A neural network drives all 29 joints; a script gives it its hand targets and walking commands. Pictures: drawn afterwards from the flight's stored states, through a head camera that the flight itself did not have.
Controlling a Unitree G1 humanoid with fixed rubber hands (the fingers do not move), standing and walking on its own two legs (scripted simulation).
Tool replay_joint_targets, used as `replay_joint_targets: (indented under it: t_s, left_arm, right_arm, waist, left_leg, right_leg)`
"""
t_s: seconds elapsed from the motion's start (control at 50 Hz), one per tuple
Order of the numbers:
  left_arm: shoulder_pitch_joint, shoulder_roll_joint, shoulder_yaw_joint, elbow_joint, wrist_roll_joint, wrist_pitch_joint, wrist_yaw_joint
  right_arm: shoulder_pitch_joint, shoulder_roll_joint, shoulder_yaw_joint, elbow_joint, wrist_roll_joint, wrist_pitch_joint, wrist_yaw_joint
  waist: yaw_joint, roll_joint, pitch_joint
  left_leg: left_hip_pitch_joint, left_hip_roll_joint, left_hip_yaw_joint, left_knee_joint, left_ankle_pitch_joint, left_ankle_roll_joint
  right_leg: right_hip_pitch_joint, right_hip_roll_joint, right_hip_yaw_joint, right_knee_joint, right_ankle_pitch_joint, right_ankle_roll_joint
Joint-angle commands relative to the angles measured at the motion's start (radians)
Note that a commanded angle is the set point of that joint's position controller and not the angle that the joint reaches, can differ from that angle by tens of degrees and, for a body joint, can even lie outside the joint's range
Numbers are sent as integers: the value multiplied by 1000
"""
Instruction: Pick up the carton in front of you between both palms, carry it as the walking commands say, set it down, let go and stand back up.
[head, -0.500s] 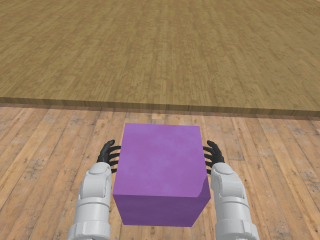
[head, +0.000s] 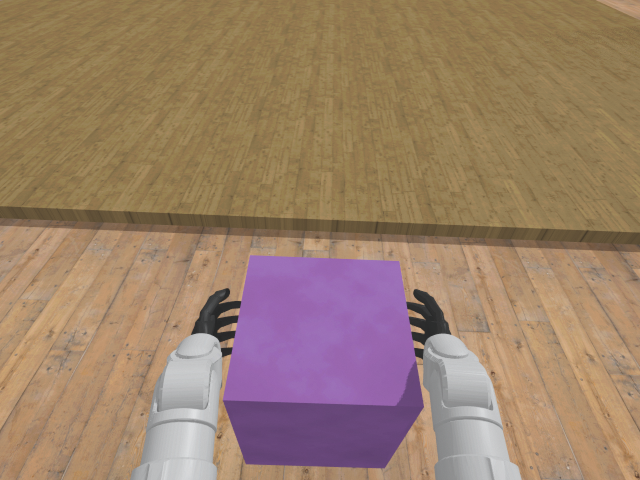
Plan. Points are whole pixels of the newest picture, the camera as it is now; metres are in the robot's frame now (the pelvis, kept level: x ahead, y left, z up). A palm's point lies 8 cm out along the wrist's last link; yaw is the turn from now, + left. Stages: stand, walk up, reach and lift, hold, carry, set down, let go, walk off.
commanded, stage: hold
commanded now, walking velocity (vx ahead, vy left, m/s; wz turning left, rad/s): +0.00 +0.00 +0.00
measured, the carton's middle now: (320, 366) +0.30 +0.00 -0.04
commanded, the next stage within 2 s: carry in 1.42 s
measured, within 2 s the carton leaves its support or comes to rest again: neither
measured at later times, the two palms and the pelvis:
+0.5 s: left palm (202, 347) +0.27 +0.15 +0.05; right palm (442, 348) +0.28 -0.15 +0.05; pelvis -0.02 +0.00 +0.00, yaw +0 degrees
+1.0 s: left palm (203, 345) +0.28 +0.15 +0.05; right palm (441, 345) +0.28 -0.15 +0.05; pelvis +0.00 +0.00 +0.00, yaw +0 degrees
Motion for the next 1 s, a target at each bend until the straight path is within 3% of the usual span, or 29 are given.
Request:
replay_joint_targets:
  t_s: [0.0, 0.08, 0.22, 0.46, 0.98]
  left_arm:
    - [-465, -922, -535, -65, -243, -31, -216]
    - [-428, -918, -588, -149, -277, 3, -206]
    - [-441, -871, -521, -102, -238, 44, -206]
    - [-553, -908, -519, -55, -241, 32, -218]
    - [-436, -881, -546, -142, -257, 43, -205]
  right_arm:
    - [-452, 931, 547, -57, 249, -24, 237]
    - [-417, 924, 601, -140, 281, 11, 229]
    - [-433, 875, 535, -95, 246, 50, 233]
    - [-545, 913, 535, -47, 249, 37, 244]
    - [-424, 894, 561, -131, 264, 50, 227]
  waist:
    - [-2, 0, -267]
    - [-3, 1, -302]
    - [-1, 0, -151]
    - [0, 0, -196]
    - [1, 0, -223]
  left_leg:
    - [64, -88, 5, -40, 223, 4]
    - [100, -87, -1, -50, 294, 1]
    - [42, -81, 12, -79, 86, 10]
    - [33, -76, 16, -60, 19, 12]
    - [80, -83, 8, -62, 197, 5]
  right_leg:
    - [71, 88, -5, -38, 216, 0]
    - [108, 87, 2, -50, 284, 2]
    - [47, 82, -10, -75, 77, -6]
    - [32, 75, -13, -57, 12, -9]
    - [83, 83, -3, -60, 191, 0]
